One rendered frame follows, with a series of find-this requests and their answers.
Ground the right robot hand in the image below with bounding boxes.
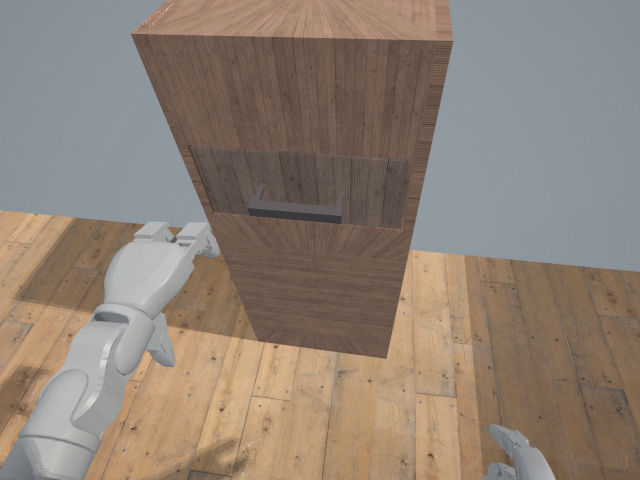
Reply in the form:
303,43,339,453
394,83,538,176
482,424,556,480

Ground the left robot hand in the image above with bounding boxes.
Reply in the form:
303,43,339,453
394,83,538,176
103,222,220,367

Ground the cabinet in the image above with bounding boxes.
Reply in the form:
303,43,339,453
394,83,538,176
131,0,453,359

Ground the left robot forearm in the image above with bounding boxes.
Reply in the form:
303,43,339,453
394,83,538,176
0,303,155,480

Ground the handle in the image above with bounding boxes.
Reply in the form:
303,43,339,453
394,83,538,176
247,185,344,224

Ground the drawer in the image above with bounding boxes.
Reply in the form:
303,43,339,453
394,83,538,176
191,145,412,229

